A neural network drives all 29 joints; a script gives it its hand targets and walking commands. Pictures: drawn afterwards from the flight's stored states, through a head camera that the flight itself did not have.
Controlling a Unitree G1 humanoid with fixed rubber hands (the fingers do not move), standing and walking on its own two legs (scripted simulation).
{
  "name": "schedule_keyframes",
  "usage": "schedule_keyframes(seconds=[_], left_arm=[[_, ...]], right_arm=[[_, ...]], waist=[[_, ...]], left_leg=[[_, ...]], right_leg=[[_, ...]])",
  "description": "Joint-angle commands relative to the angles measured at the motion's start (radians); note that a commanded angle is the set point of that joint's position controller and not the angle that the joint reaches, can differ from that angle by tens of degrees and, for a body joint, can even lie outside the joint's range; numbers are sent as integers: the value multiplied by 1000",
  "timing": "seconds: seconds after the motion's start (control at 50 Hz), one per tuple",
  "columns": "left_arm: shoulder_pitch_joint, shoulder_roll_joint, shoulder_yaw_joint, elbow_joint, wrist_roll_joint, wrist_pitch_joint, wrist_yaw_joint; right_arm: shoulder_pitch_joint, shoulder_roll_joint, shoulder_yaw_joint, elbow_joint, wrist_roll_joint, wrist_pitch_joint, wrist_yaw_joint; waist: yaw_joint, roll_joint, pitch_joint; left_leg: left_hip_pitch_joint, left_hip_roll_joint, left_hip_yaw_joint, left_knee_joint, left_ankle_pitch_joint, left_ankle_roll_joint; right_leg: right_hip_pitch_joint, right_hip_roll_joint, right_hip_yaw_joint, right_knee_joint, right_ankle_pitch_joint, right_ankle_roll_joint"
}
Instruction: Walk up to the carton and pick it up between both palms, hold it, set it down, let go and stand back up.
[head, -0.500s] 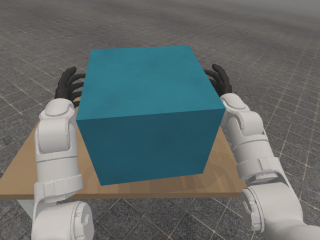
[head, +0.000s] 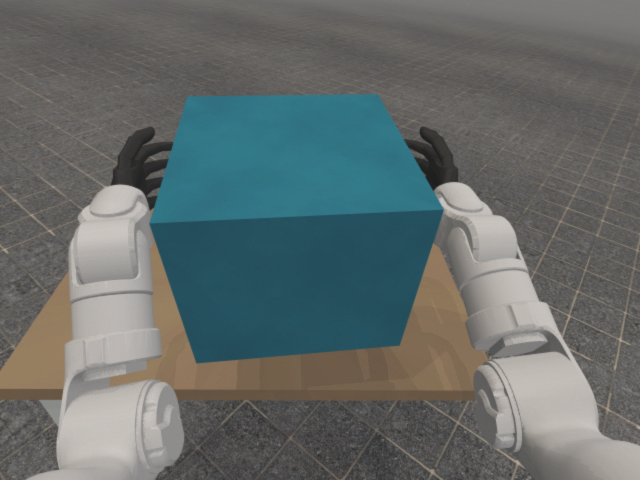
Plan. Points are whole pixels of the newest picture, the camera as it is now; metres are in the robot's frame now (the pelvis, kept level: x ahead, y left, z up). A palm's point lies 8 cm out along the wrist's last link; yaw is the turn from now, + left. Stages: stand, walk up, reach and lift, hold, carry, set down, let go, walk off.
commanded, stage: hold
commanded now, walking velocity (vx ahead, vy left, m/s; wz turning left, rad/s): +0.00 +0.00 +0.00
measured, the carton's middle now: (292, 220) +0.40 +0.01 +0.17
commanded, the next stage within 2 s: none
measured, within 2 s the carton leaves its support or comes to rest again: neither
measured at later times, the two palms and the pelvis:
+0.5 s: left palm (140, 199) +0.35 +0.19 +0.23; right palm (447, 196) +0.36 -0.17 +0.24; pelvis +0.00 +0.00 +0.00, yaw -1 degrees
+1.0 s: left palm (136, 196) +0.36 +0.19 +0.23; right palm (441, 195) +0.37 -0.16 +0.23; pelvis +0.00 +0.00 +0.00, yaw +0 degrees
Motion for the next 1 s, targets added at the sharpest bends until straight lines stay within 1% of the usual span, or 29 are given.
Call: schedule_keyframes(seconds=[0.0, 0.06, 0.1, 0.22, 0.3, 0.38, 0.48, 0.54, 0.6, 0.68, 0.74, 0.86, 0.98], left_arm=[[-702, -542, -473, -203, -192, -66, -136], [-696, -544, -492, -244, -207, -67, -122], [-676, -539, -487, -254, -203, -64, -114], [-616, -513, -440, -236, -164, -44, -113], [-633, -514, -441, -238, -168, -44, -112], [-661, -519, -450, -221, -177, -50, -111], [-677, -517, -437, -158, -165, -53, -124], [-687, -515, -431, -131, -160, -58, -135], [-701, -519, -437, -130, -170, -70, -140], [-700, -524, -445, -149, -187, -85, -135], [-680, -522, -438, -159, -184, -86, -132], [-638, -519, -426, -178, -163, -63, -133], [-661, -534, -472, -241, -186, -52, -122]], right_arm=[[-725, 523, 266, -329, 131, -45, 136], [-715, 512, 270, -357, 144, -43, 142], [-708, 504, 280, -369, 149, -41, 147], [-716, 492, 313, -383, 154, -38, 155], [-743, 511, 327, -407, 162, -44, 156], [-756, 532, 319, -399, 153, -45, 155], [-746, 546, 283, -321, 111, -41, 153], [-746, 552, 267, -289, 95, -41, 149], [-760, 562, 267, -298, 98, -47, 143], [-774, 573, 293, -349, 122, -55, 133], [-764, 569, 311, -371, 136, -54, 127], [-726, 528, 313, -364, 145, -42, 131], [-721, 507, 297, -384, 155, -38, 145]], waist=[[-45, 116, -308], [-49, 130, -340], [-42, 126, -344], [-2, 74, -315], [10, 53, -326], [5, 50, -322], [-9, 57, -277], [-15, 65, -273], [-19, 69, -302], [-21, 62, -351], [-18, 54, -348], [-12, 65, -289], [-24, 100, -311]], left_leg=[[74, -40, 16, 1, 247, -46], [100, -38, 10, 15, 293, -59], [109, -34, 7, 19, 309, -60], [83, -28, 10, 6, 295, -38], [72, -31, 17, 3, 280, -25], [56, -35, 24, -7, 223, -13], [11, -40, 32, -39, 96, 2], [-3, -42, 32, -47, 64, 4], [4, -45, 28, -39, 87, 1], [36, -49, 20, -12, 182, -7], [51, -50, 17, 1, 232, -11], [63, -39, 15, -1, 262, -25], [87, -32, 13, 8, 282, -45]], right_leg=[[92, 32, 17, -6, 153, 23], [85, 40, 9, 0, 171, 21], [86, 44, 4, 2, 178, 21], [113, 47, 3, 0, 179, 20], [113, 46, 7, 0, 184, 24], [95, 37, 15, -5, 163, 28], [82, 17, 27, -18, 97, 30], [89, 10, 29, -19, 80, 32], [106, 11, 26, -12, 110, 36], [133, 22, 18, 3, 197, 43], [140, 30, 13, 10, 233, 44], [117, 39, 12, -1, 191, 28], [83, 43, 12, -5, 160, 18]])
